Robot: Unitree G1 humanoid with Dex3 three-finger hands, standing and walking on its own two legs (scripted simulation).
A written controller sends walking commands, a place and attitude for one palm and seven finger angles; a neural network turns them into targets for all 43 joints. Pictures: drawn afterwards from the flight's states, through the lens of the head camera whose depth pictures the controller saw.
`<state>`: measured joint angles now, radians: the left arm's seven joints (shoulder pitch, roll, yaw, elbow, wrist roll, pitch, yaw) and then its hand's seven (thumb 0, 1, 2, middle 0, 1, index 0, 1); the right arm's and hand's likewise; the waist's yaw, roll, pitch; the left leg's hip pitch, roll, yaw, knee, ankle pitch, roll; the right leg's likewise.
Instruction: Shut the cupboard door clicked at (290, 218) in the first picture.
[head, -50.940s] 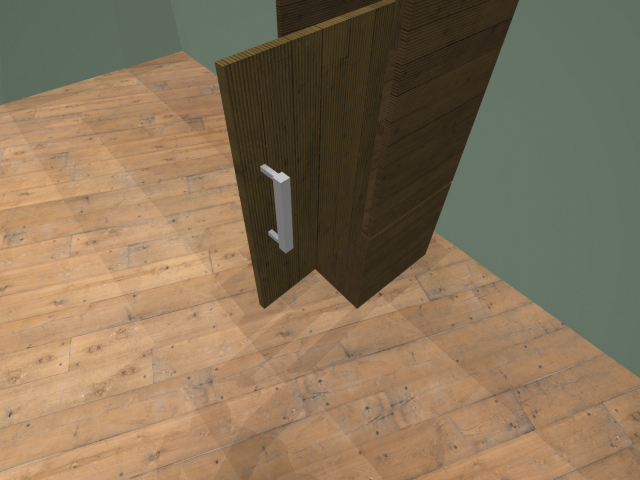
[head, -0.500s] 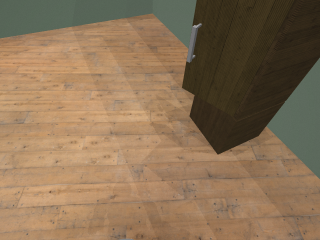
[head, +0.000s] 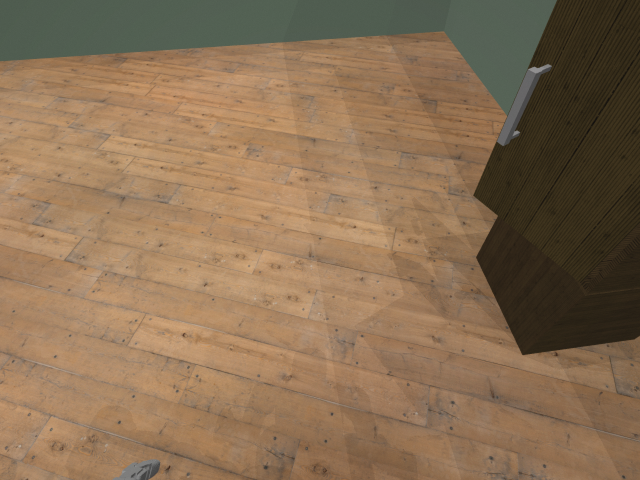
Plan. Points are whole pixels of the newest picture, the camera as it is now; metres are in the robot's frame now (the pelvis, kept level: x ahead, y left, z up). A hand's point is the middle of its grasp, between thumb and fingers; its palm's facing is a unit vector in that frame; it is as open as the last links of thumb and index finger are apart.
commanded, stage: walk to a spot facing it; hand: left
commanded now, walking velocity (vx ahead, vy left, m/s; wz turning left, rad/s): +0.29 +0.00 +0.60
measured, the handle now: (523, 106) +0.85 -0.43 -0.02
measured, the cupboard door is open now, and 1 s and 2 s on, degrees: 24 24 24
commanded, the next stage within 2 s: turn to face it in 0.58 s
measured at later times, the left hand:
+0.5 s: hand out of the picture -0.02 +0.21 -0.18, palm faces +0.39 -0.89 -0.22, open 7.3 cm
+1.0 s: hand (154, 345) +0.35 +0.30 -0.17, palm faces +0.27 -0.94 -0.20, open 7.3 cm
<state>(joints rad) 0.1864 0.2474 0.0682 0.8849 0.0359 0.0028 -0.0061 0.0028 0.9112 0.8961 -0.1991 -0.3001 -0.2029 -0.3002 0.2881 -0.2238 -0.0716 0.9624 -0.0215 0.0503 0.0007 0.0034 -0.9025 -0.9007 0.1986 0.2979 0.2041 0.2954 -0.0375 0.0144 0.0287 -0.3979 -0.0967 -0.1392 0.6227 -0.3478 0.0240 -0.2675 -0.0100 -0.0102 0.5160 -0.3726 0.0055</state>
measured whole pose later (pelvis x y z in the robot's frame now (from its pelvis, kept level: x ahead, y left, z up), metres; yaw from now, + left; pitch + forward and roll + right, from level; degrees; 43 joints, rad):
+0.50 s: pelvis +0.13 +0.07 -0.02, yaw +20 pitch +0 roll +1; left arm 0.44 0.21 0.06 1.03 0.02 0.01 -0.01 0.01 0.91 0.90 -0.20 -0.30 -0.20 -0.30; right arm 0.03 -0.23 -0.03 0.83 -0.02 -0.03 0.03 0.00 -0.91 -0.90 0.19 0.30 0.20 0.29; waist 0.04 -0.03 0.15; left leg -0.44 -0.01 0.14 0.70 -0.26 0.10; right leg -0.28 -0.17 -0.11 1.16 -0.49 0.05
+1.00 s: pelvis +0.31 +0.11 -0.01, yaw +17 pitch -1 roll +0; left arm 0.16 0.16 0.04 0.93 0.03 0.00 0.01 0.00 0.91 0.90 -0.20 -0.30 -0.20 -0.30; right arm 0.27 -0.18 -0.04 1.04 0.00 0.02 -0.03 0.00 -0.91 -0.90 0.19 0.30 0.20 0.29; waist -0.04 0.01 0.13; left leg -0.35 0.02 0.04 1.09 -0.54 -0.01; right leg -0.36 0.03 -0.03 0.57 -0.19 -0.04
